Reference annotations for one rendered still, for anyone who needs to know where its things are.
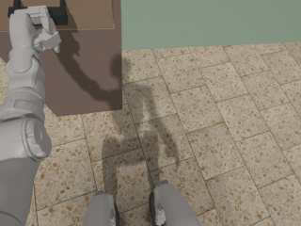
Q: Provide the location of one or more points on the robot left hand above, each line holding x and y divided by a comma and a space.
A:
23, 33

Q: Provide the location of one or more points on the cabinet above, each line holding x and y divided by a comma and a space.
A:
86, 75

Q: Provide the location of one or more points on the robot left upper arm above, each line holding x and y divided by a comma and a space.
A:
23, 144

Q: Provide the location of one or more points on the left robot forearm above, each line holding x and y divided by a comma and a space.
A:
25, 95

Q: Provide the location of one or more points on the handle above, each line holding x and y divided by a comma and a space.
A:
58, 14

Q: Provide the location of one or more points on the left robot thigh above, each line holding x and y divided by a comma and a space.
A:
100, 211

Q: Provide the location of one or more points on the right robot shin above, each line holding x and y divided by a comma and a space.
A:
160, 216

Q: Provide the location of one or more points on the drawer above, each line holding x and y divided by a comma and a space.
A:
81, 13

